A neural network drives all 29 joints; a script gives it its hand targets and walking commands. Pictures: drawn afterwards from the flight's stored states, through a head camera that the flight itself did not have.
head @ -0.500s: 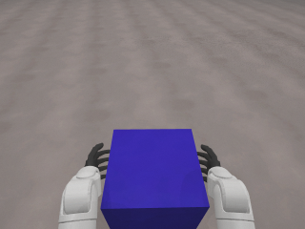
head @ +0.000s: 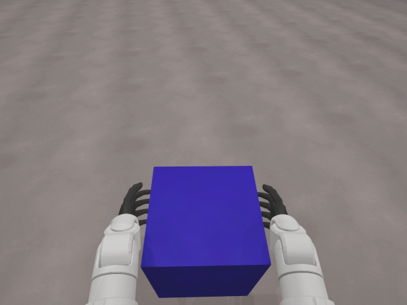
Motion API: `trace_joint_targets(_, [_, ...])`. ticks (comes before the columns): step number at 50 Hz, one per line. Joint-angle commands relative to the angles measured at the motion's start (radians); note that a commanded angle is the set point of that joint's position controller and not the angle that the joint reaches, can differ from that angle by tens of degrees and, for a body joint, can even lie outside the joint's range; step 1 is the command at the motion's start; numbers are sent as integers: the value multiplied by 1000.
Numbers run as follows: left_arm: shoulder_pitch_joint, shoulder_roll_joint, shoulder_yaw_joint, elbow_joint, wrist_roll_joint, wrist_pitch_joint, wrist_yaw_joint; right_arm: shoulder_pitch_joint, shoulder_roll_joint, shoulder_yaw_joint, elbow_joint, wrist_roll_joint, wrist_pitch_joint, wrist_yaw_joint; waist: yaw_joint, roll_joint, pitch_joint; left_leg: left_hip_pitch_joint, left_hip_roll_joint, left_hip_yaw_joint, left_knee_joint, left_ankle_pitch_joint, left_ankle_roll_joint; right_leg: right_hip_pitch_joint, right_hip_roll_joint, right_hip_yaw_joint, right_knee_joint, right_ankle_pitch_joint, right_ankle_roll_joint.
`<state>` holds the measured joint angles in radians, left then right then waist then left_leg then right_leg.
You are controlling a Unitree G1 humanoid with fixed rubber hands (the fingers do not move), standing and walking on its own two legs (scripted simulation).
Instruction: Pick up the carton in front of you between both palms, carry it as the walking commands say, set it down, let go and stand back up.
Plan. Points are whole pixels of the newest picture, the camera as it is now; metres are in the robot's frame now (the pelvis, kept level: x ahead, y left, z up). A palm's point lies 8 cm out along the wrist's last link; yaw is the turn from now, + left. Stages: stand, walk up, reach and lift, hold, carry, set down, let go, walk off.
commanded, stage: carry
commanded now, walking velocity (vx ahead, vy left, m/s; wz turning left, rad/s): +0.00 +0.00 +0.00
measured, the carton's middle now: (203, 235) +0.31 +0.00 -0.04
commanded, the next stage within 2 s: hold in 1.16 s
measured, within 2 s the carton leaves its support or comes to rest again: neither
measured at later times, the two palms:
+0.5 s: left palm (126, 236) +0.26 +0.15 +0.05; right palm (286, 237) +0.26 -0.15 +0.04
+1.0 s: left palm (130, 241) +0.25 +0.14 +0.05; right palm (292, 242) +0.25 -0.16 +0.04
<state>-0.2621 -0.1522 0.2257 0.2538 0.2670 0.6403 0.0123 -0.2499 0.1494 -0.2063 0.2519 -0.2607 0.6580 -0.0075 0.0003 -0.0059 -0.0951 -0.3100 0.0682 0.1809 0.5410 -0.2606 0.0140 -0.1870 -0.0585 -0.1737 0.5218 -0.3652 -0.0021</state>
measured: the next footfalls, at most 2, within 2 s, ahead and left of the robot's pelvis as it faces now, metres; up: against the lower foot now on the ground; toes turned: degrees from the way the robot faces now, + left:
none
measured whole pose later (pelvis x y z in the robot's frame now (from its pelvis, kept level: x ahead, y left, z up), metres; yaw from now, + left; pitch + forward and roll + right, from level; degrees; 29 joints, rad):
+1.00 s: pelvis -0.04 -0.01 +0.00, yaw +0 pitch +2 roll +0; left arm -0.23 -0.15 0.19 0.19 0.25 0.72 0.01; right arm -0.22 0.14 -0.17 0.18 -0.25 0.74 -0.02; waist 0.00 0.00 -0.10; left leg -0.36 0.09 0.17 0.50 -0.17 0.00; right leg -0.25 -0.04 -0.19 0.53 -0.31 -0.03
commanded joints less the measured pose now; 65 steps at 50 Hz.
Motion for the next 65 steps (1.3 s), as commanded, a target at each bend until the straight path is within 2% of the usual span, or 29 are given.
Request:
trace_joint_targets(1, [-385, -911, -573, -51, -247, 12, -225, -435, 898, 562, -100, 248, -15, 212, -1, 9, -239, 143, 106, -107, -53, 347, 10, 30, -106, 89, -69, 317, -5])
trace_joint_targets(6, [-356, -879, -559, -63, -244, 64, -222, -403, 867, 549, -113, 244, 39, 208, -1, 9, -212, 122, 106, -108, -71, 302, 9, 5, -106, 92, -82, 268, -7])
trace_joint_targets(14, [-386, -891, -565, -76, -253, 62, -224, -442, 879, 563, -128, 257, 36, 211, 0, 9, -198, 106, 105, -117, -92, 234, 8, -26, -108, 99, -104, 193, -15])
trace_joint_targets(58, [-369, -883, -570, -90, -256, 66, -223, -421, 873, 564, -137, 256, 44, 206, 1, 4, -218, 94, 102, -111, -82, 219, -9, -59, -109, 110, -103, 222, -31])
trace_joint_targets(59, [-280, -894, -553, -120, -244, 70, -229, -353, 897, 531, -116, 246, 40, 216, 2, -83, -90, 362, -182, -230, -98, 337, 21, -39, 92, 283, -194, 472, -34])
trace_joint_targets(60, [-303, -876, -549, -160, -240, 56, -226, -345, 875, 521, -132, 225, 20, 208, -7, -62, -145, 371, -163, -251, -124, 322, 25, 34, 73, 309, -179, 496, -30])
trace_joint_targets(61, [-341, -879, -561, -165, -243, 56, -232, -354, 881, 516, -134, 211, 15, 206, -12, -40, -141, 319, -159, -251, -132, 322, 17, 79, 86, 298, -174, 475, -26])
trace_joint_targets(62, [-338, -878, -560, -153, -243, 55, -231, -371, 882, 518, -145, 217, 13, 204, -8, -41, -140, 362, -157, -256, -134, 351, 15, 62, 89, 300, -178, 485, -19])
trace_joint_targets(63, [-352, -868, -558, -157, -240, 52, -240, -341, 868, 495, -110, 203, 12, 198, -14, -46, -132, 281, -157, -249, -145, 339, 7, 172, 99, 300, -185, 489, -23])
trace_joint_targets(65, [-383, -873, -566, -146, -247, 45, -249, -360, 866, 490, -96, 200, 6, 196, -22, -43, -116, 250, -169, -246, -160, 266, -1, 210, 100, 294, -201, 436, -13])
